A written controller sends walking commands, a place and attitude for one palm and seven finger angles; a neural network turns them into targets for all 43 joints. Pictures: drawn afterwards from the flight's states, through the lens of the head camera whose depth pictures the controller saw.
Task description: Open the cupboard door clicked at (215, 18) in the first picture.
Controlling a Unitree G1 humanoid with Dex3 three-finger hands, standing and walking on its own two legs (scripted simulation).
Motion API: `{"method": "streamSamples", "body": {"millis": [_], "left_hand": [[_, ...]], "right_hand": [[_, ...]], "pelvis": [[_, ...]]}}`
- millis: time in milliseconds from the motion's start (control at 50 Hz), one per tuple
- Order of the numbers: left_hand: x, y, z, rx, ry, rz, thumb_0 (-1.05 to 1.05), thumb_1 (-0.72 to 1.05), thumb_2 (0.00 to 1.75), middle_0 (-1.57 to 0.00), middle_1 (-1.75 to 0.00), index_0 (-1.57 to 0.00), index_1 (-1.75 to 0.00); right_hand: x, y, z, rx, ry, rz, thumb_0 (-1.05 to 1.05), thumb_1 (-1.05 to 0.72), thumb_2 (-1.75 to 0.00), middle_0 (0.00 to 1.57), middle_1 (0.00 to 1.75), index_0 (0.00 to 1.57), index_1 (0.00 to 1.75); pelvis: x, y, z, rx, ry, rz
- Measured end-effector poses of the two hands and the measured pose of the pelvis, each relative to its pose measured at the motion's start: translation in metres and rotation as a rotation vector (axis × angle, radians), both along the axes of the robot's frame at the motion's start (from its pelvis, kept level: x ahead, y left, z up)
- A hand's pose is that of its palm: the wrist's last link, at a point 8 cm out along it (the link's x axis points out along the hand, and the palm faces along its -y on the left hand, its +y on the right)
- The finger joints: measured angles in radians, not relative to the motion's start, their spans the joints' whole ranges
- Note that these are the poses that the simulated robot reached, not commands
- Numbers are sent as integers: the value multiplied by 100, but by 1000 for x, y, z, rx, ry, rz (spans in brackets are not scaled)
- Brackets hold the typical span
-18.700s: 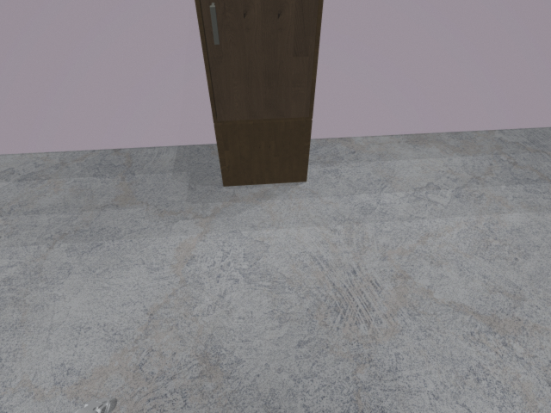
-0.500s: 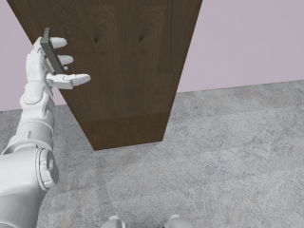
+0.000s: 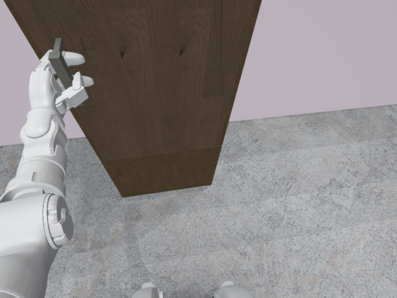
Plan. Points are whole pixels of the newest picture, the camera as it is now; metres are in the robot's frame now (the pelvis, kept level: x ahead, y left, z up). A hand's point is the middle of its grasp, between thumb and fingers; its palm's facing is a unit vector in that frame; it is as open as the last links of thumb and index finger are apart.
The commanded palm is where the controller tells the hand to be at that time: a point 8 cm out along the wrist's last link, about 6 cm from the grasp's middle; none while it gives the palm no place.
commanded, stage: pull the door open along its arc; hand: left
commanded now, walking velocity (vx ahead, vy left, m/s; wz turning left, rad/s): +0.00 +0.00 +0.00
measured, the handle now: (69, 74) +0.55 +0.23 +0.11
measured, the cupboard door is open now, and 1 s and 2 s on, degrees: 0 41 38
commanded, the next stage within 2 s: open thumb and fingers to let go in 1.00 s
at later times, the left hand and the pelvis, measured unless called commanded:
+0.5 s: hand (89, 124) +0.42 +0.17 +0.11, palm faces +0.03 -1.00 +0.02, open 5.4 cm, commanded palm +0.36 +0.22 +0.11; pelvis +0.01 +0.00 +0.01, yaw -2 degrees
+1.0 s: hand (161, 192) +0.28 +0.05 +0.11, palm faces +0.35 -0.94 -0.03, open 5.6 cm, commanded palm +0.22 +0.08 +0.11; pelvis +0.00 -0.03 +0.02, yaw +3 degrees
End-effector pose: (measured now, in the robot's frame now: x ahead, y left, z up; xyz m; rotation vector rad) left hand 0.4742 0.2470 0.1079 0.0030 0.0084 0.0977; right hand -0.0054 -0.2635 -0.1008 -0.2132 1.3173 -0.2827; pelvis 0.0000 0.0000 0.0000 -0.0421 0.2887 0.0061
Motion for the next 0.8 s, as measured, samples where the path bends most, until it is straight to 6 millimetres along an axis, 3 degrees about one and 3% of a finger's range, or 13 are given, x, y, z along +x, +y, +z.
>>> {"method": "streamSamples", "body": {"millis": [200,360,540,700,800], "left_hand": [[-2,0,0,7,-2,-10,0,80,84,-39,-135,-38,-135],[-29,-6,-1,-2,-23,-31,1,80,82,-39,-135,-38,-135],[-96,-32,-4,-59,-55,-27,1,76,77,-39,-135,-38,-135],[-157,-80,-4,-115,-52,212,1,73,77,-37,-135,-39,-135],[-191,-114,0,-80,-9,301,0,74,78,-36,-135,-39,-135]], "right_hand": [[4,2,-1,7,-16,-4,1,-91,-90,20,30,21,30],[25,6,2,36,-85,-12,1,-91,-90,20,30,21,30],[89,15,15,78,-295,50,1,-91,-90,20,30,20,30],[161,38,30,132,-482,231,1,-91,-90,20,30,20,30],[189,53,39,171,-558,299,1,-91,-90,20,30,20,30]], "pelvis": [[1,1,0,5,3,-11],[9,2,6,11,-29,-27],[13,4,15,17,-99,-30],[4,1,14,29,-152,4],[0,-5,15,36,-184,21]]}}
